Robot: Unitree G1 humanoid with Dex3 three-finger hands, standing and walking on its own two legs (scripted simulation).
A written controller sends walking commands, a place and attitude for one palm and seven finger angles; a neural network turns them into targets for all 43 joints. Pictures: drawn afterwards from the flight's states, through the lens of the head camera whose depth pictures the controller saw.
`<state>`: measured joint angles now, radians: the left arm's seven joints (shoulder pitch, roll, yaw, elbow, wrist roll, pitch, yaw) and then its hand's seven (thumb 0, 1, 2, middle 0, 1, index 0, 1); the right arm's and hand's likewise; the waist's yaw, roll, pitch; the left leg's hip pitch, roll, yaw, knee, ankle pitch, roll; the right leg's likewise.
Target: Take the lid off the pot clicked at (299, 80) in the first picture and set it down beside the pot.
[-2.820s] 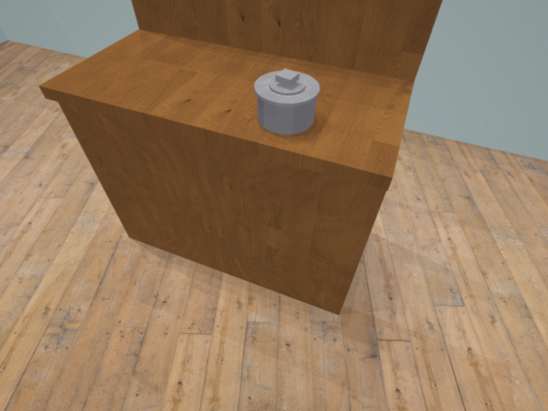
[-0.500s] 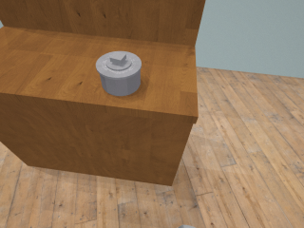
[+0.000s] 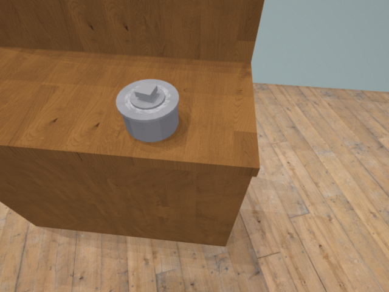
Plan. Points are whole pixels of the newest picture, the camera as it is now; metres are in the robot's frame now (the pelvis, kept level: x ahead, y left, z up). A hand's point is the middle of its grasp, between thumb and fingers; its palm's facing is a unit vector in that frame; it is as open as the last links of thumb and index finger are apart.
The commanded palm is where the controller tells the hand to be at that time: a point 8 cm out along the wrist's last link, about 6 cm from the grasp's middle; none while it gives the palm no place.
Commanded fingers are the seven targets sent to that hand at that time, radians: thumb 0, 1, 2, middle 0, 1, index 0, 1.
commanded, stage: come to a stop and stand still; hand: left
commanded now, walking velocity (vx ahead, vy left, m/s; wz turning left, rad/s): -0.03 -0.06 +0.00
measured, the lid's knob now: (146, 90) +0.53 +0.16 +0.11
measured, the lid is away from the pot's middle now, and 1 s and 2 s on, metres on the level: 0.00 0.00 0.00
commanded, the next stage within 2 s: look again from close up in 0.80 s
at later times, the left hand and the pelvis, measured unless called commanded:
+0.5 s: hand out of the picture -0.04 +0.18 -0.17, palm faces +0.05 -0.98 -0.20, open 7.4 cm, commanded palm none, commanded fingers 0.00 0.90 0.90 -0.20 -0.30 -0.20 -0.30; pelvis -0.03 +0.00 +0.00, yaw +0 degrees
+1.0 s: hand out of the picture -0.06 +0.14 -0.18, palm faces +0.05 -0.99 -0.15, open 7.4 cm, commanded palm none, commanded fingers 0.00 0.90 0.90 -0.20 -0.30 -0.20 -0.30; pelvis -0.03 +0.00 +0.00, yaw +0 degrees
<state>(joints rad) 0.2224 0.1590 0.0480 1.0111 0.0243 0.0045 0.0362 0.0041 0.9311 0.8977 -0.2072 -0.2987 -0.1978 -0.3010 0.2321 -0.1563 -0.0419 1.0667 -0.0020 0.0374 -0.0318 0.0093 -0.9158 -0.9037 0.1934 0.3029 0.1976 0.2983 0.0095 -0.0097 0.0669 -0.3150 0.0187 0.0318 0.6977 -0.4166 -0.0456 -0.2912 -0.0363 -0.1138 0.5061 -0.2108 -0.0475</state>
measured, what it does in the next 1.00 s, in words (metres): steps on the spot: left foot, then right foot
